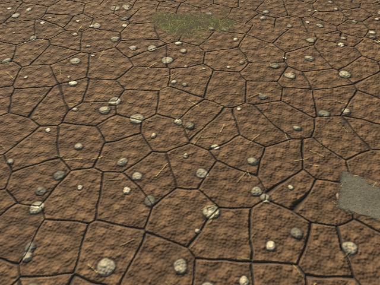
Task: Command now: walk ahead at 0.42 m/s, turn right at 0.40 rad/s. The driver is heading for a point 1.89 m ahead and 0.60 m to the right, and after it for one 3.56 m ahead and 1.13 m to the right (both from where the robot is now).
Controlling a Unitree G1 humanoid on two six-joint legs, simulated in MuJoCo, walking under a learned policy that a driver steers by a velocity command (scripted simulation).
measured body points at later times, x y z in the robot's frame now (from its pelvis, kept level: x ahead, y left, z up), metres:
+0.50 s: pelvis +0.19 -0.04 -0.01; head +0.23 -0.06 +0.44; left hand +0.41 +0.21 -0.09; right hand +0.28 -0.34 -0.12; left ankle +0.30 +0.11 -0.70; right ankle +0.23 -0.13 -0.74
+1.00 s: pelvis +0.22 -0.03 -0.01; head +0.24 -0.05 +0.44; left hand +0.49 +0.12 -0.10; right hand +0.19 -0.33 -0.12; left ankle +0.30 +0.09 -0.74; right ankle +0.16 -0.13 -0.75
